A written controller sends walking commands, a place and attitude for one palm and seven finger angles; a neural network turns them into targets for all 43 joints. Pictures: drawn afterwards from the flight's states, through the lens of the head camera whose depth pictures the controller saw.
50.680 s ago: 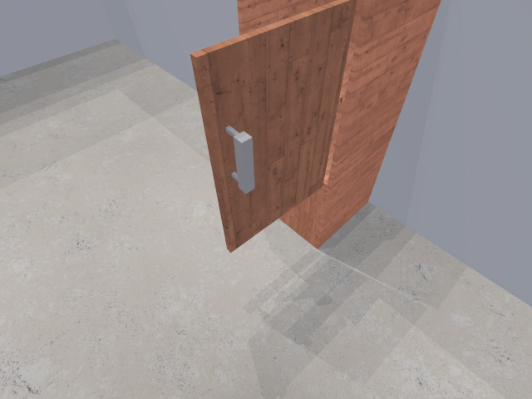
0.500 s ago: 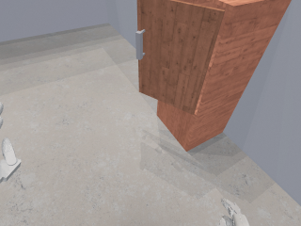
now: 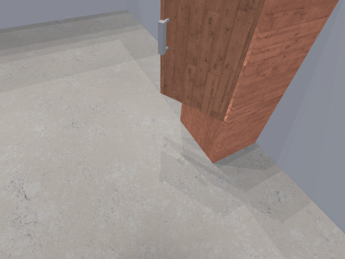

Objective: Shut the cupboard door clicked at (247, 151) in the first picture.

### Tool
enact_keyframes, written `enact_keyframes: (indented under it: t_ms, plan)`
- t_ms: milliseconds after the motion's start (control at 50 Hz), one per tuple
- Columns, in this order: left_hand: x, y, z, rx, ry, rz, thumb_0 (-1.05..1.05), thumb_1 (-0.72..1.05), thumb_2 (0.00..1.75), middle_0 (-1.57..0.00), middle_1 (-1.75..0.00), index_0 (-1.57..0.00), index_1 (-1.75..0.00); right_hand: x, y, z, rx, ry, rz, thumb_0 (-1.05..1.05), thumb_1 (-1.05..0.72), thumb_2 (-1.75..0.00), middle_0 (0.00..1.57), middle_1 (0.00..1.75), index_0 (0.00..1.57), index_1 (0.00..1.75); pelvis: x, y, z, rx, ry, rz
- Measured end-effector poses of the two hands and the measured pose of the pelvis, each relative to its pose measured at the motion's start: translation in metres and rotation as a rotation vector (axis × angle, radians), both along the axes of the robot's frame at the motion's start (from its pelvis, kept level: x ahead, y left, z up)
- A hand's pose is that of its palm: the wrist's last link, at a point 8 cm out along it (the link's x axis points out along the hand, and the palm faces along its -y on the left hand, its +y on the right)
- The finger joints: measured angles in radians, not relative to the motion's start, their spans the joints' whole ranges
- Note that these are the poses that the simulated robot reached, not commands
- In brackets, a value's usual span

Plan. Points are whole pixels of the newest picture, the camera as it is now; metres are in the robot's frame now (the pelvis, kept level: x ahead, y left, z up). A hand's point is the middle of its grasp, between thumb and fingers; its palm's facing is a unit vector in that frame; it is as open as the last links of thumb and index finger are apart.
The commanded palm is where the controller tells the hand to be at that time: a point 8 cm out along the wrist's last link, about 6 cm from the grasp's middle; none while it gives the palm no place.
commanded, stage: let the arm hang, fingers relaxed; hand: left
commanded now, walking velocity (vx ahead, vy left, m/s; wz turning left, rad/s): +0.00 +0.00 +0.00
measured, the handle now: (164, 36) +0.99 +0.09 +0.02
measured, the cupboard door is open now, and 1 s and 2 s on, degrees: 29 29 29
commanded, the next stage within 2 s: look to check the result in 0.60 s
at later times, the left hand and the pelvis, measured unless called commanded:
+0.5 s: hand out of the picture +0.07 +0.22 -0.16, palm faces -0.03 -0.96 -0.26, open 7.4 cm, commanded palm none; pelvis +0.02 +0.01 +0.01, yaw -1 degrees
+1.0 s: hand out of the picture +0.08 +0.23 -0.15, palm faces -0.02 -0.95 -0.32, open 7.4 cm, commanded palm none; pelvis +0.04 +0.00 +0.01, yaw -1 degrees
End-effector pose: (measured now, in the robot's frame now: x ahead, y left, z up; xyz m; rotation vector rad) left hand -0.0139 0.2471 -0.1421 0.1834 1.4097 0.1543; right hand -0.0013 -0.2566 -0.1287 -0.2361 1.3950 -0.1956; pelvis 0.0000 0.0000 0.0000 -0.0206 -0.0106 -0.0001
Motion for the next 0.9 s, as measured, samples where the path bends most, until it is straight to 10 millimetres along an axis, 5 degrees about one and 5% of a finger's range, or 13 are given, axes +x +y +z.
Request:
enact_keyframes:
  t_ms: [140, 520, 900]
  plan:
    - [0.0, 0.019, 0.013, 0.061, 0.024, -0.003, 0.0, 0.92, 0.9, -0.2, -0.3, -0.2, -0.3, -0.002, 0.007, -0.01, 0.034, -0.004, -0.031, 0.0, -0.9, -0.89, 0.2, 0.3, 0.2, 0.3, 0.002, 0.004, 0.003, 0.004, -0.009, -0.012]
    - [0.08, 0.014, 0.016, 0.042, -0.135, -0.059, 0.0, 0.91, 0.9, -0.2, -0.3, -0.2, -0.3, 0.051, -0.001, 0.001, 0.008, -0.111, -0.012, 0.0, -0.9, -0.89, 0.2, 0.3, 0.2, 0.3, 0.016, 0.006, 0.007, 0.017, -0.011, -0.023]
    - [0.083, 0.029, 0.022, 0.088, -0.077, -0.041, 0.0, 0.91, 0.9, -0.2, -0.3, -0.2, -0.3, 0.08, -0.02, 0.006, -0.023, -0.103, 0.021, 0.0, -0.9, -0.89, 0.2, 0.3, 0.2, 0.3, 0.033, 0.0, 0.01, 0.021, -0.003, -0.013]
